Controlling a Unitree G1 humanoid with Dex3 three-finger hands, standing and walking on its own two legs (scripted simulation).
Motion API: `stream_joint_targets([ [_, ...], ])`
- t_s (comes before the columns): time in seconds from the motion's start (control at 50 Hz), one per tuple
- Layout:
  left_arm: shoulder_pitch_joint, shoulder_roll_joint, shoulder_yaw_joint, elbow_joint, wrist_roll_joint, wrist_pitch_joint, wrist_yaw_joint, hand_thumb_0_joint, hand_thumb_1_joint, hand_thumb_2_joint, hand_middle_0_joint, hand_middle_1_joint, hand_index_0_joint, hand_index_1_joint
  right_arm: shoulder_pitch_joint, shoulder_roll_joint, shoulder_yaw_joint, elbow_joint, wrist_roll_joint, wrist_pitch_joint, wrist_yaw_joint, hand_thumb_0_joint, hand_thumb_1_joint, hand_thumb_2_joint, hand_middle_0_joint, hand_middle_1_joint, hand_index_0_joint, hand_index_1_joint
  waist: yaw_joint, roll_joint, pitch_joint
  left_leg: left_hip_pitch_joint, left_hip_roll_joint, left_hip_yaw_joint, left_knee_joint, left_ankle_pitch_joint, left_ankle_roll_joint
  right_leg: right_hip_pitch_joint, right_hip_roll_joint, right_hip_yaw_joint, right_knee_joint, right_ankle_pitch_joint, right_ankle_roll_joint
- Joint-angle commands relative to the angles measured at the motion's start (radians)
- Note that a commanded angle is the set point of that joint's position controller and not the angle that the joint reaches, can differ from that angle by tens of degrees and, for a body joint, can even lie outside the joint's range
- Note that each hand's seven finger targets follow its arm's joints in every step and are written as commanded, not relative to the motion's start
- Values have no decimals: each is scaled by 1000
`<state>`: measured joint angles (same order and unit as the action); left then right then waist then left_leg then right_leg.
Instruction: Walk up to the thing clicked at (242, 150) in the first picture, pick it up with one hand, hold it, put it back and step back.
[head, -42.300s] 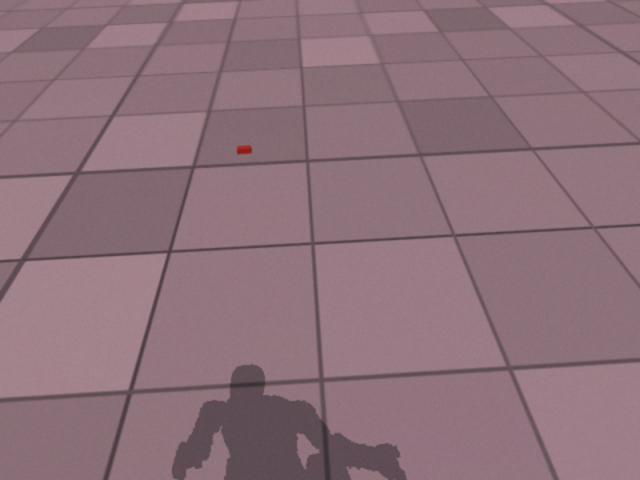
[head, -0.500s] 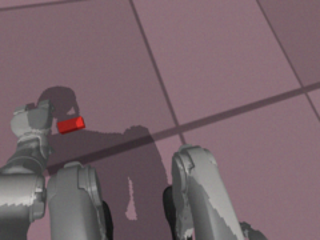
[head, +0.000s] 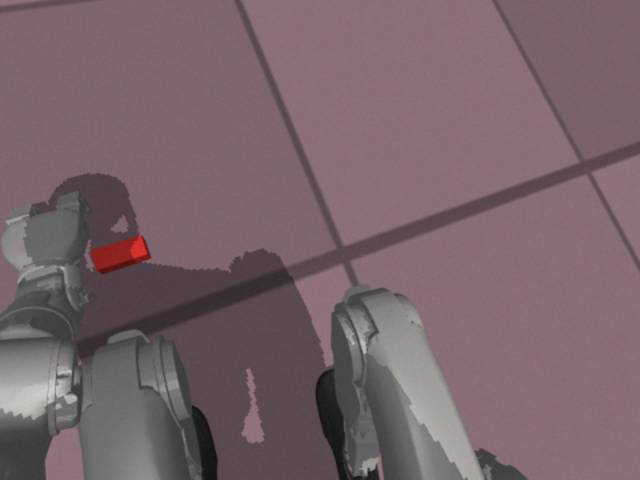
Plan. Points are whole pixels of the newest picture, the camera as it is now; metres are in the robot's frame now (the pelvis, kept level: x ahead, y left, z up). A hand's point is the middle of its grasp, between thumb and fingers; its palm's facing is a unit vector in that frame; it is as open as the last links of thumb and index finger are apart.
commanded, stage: rise first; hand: left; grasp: from above
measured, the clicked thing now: (121, 254) +0.46 +0.23 -0.30
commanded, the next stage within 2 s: approach in 0.72 s
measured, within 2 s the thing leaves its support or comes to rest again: neither
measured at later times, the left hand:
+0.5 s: hand (68, 268) +0.42 +0.27 -0.18, palm faces -0.42 -0.13 -0.90, open 13.0 cm
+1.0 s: hand (78, 258) +0.43 +0.25 -0.18, palm faces -0.43 -0.11 -0.90, open 13.4 cm
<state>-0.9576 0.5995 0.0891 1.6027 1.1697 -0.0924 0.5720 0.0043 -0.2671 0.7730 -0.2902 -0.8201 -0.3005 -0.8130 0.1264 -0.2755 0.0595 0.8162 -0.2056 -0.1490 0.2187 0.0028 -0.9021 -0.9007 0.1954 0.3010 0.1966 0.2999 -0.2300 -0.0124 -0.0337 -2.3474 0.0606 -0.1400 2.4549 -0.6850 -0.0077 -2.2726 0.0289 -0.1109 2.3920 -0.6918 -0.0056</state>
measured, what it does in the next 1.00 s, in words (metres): stands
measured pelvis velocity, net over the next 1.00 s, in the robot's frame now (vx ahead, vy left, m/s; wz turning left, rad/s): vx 0.00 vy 0.00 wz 0.01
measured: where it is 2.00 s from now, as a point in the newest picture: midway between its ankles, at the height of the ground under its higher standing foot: (279, 477)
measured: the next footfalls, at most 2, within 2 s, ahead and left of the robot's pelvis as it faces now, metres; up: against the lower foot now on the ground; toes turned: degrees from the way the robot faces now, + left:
none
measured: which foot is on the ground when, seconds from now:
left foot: down 0.00-1.00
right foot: down 0.00-1.00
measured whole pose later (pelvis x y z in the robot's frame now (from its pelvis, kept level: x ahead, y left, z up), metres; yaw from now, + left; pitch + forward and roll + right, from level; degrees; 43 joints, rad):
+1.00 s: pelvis +0.00 +0.00 +0.00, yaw +0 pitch +32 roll -6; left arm -0.99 0.58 0.03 1.61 1.17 -0.09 0.56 0.00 -0.38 0.87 -0.23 -0.86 -0.22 -0.87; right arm 0.13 -0.28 0.06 0.82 -0.21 -0.16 0.24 0.00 -0.90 -0.90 0.20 0.30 0.20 0.30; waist -0.24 -0.01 -0.05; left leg -2.35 0.05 -0.13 2.45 -0.68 0.00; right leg -2.27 0.03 -0.10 2.39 -0.69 0.00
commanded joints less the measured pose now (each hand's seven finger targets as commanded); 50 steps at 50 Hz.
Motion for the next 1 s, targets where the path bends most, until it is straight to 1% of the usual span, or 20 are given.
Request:
stream_joint_targets([
  [0.0,-252,184,31,-172,-20,-4,37,0,-301,781,-270,-835,-277,-827,195,-231,-71,-11,11,-4,2,0,-897,-900,200,300,200,300,11,258,-709,464,-32,98,-228,183,34,398,45,-57,-269,251,-22],
  [0.06,-249,116,-25,-86,-9,7,28,0,-312,791,-255,-841,-262,-833,198,-226,-72,-3,8,-8,11,0,-895,-899,200,300,200,300,-37,216,-627,447,-29,91,-222,155,36,343,48,-68,-265,236,-22],
  [0.12,-246,190,21,-143,-24,-1,26,0,-321,796,-264,-836,-267,-832,192,-233,-76,-4,20,-4,6,0,-898,-900,200,300,200,300,16,238,-676,445,-31,94,-231,159,37,370,46,-56,-269,224,-24],
  [0.16,-236,143,-11,-115,-16,6,24,0,-322,799,-261,-837,-264,-833,191,-225,-71,-4,18,-2,8,0,-897,-900,200,300,200,300,-1,226,-658,442,-30,100,-224,167,37,375,47,-54,-270,241,-21],
  [0.18,-269,107,-37,-97,-18,4,21,0,-327,803,-252,-847,-256,-841,195,-225,-75,-2,15,-7,9,0,-896,-899,200,300,200,300,-36,193,-626,423,-31,95,-213,137,40,347,47,-56,-275,218,-20],
  [0.26,-242,181,18,-134,-21,-5,21,0,-328,806,-261,-832,-261,-832,199,-240,-78,0,21,-9,3,0,-895,-900,200,300,200,300,9,206,-659,425,-34,95,-227,135,40,365,45,-51,-287,193,-21],
  [0.3,-249,138,-16,-127,-17,-5,18,0,-339,816,-252,-832,-250,-833,188,-232,-77,-4,22,-9,4,0,-893,-899,200,300,200,300,-4,206,-641,430,-33,94,-235,120,38,343,45,-56,-286,181,-23],
  [0.38,-291,137,-24,-146,-9,-6,24,0,-353,828,-240,-841,-237,-844,185,-239,-82,-3,22,-12,4,0,-893,-899,200,300,200,300,-7,240,-644,466,-33,86,-251,106,31,299,40,-68,-270,172,-31],
  [0.4,-275,113,-41,-107,-6,-3,20,0,-352,832,-252,-823,-244,-831,186,-235,-80,-6,17,-15,6,0,-893,-899,200,300,200,300,-27,228,-610,450,-34,89,-242,99,32,293,40,-65,-274,167,-29],
  [0.42,-277,150,-17,-136,-12,-7,26,0,-349,828,-250,-831,-245,-836,184,-239,-82,-1,21,-11,4,0,-892,-899,200,300,200,300,-4,228,-632,430,-37,93,-248,100,34,316,44,-57,-283,160,-29],
  [0.5,-273,143,-11,-163,-13,-3,34,0,-373,845,-232,-850,-226,-855,192,-231,-81,0,23,-5,1,0,-894,-899,200,300,200,300,6,242,-677,461,-36,101,-248,150,33,354,43,-52,-283,214,-27],
  [0.56,-293,114,-37,-95,-6,5,32,0,-358,834,-233,-847,-230,-848,202,-227,-78,3,14,-10,6,0,-892,-897,200,300,200,300,-36,194,-621,430,-36,100,-228,140,39,336,39,-52,-283,214,-22],
  [0.64,-240,166,16,-132,-15,1,34,0,-352,829,-248,-835,-243,-839,192,-232,-79,-1,17,-5,1,0,-893,-899,200,300,200,300,24,244,-688,465,-37,104,-244,164,34,381,39,-49,-281,221,-25],
  [0.68,-271,114,-34,-93,-2,2,30,0,-371,843,-220,-868,-219,-868,186,-221,-74,1,9,-6,8,0,-893,-898,200,300,200,300,-26,202,-646,432,-35,102,-226,144,37,371,47,-48,-283,213,-22],
  [0.74,-297,178,1,-119,-6,-8,29,0,-372,846,-230,-847,-225,-852,202,-234,-74,1,7,-14,9,0,-893,-898,200,300,200,300,-13,222,-651,435,-38,101,-223,141,39,361,36,-47,-278,206,-22],
  [0.76,-259,170,1,-127,-5,-7,29,0,-372,843,-234,-844,-227,-850,188,-232,-77,2,12,-11,7,0,-894,-898,200,300,200,300,14,239,-669,465,-35,100,-234,147,34,353,40,-52,-276,207,-26],
  [0.8,-277,167,4,-142,-1,-9,36,0,-423,899,-260,-780,-219,-822,183,-235,-79,-4,14,-9,7,0,-897,-900,200,300,200,300,3,258,-674,478,-34,97,-240,142,31,338,41,-59,-271,202,-29],
  [0.84,-314,137,-31,-134,10,-4,33,0,-408,870,-210,-880,-203,-887,184,-232,-76,-3,10,-9,10,0,-896,-896,200,300,200,300,-21,270,-657,483,-34,90,-248,130,28,316,43,-66,-265,201,-33],
  [0.92,-411,99,-72,-131,0,-14,24,0,-434,899,-200,-884,-188,-896,213,-240,-67,10,1,-17,13,0,-896,-895,200,300,200,300,-83,224,-627,453,-33,83,-214,126,34,315,39,-65,-278,206,-24],
  [0.98,-482,79,-95,-140,-4,-10,35,0,-449,905,-177,-926,-171,-932,213,-239,-65,16,-3,-24,16,0,-897,-896,200,300,200,300,-89,258,-659,463,-31,78,-220,117,29,319,44,-63,-284,193,-27],
])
